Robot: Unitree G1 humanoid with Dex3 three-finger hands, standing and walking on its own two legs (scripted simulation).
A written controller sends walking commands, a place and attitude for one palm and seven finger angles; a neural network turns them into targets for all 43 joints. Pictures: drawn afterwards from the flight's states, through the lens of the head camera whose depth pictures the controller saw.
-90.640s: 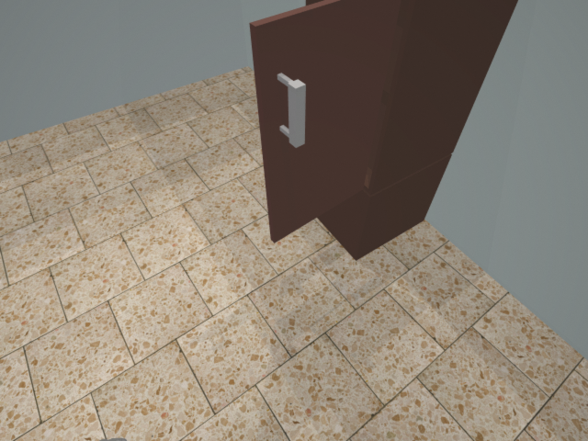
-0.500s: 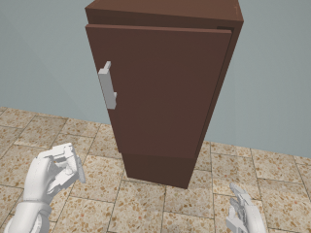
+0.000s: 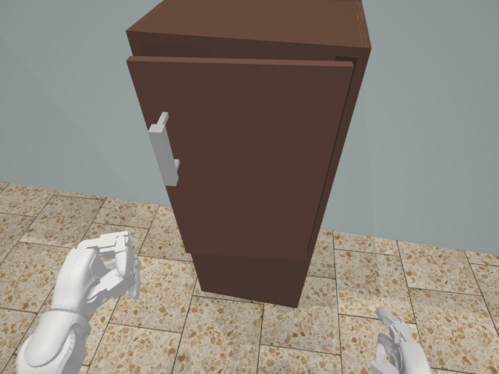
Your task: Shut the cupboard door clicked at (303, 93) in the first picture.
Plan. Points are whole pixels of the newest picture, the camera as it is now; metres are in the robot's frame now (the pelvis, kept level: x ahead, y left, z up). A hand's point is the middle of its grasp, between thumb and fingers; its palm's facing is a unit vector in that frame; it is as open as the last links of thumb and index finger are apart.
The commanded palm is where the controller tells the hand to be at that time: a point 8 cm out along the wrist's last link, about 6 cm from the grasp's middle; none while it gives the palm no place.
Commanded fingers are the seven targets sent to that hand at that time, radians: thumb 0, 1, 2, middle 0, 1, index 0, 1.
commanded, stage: raise the hand and make a fist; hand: left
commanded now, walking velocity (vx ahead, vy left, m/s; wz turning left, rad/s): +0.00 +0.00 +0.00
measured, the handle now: (167, 149) +0.47 +0.20 +0.11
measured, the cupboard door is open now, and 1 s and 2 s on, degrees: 7 7 5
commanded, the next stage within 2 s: bring the fist close to the handle in 0.12 s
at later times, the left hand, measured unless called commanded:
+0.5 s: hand (134, 244) +0.26 +0.19 +0.11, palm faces +0.05 -1.00 -0.05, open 3.1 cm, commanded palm +0.24 +0.23 +0.11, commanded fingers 0.00 0.90 0.90 -1.30 -1.50 -1.30 -1.50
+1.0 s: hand (165, 202) +0.35 +0.17 +0.10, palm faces +0.01 -1.00 -0.01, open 3.1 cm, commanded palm +0.33 +0.22 +0.11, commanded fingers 0.00 0.90 0.90 -1.30 -1.50 -1.30 -1.50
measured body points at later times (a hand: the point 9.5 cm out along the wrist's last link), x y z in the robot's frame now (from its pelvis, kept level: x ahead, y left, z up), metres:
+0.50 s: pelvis -0.02 -0.01 +0.00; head +0.00 -0.02 +0.45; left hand +0.25 +0.24 +0.12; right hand +0.16 -0.23 -0.08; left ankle -0.03 +0.11 -0.72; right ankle +0.02 -0.10 -0.72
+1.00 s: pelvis -0.01 -0.01 +0.00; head +0.02 -0.02 +0.45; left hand +0.34 +0.22 +0.11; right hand +0.14 -0.25 -0.09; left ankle -0.03 +0.11 -0.72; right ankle +0.02 -0.11 -0.72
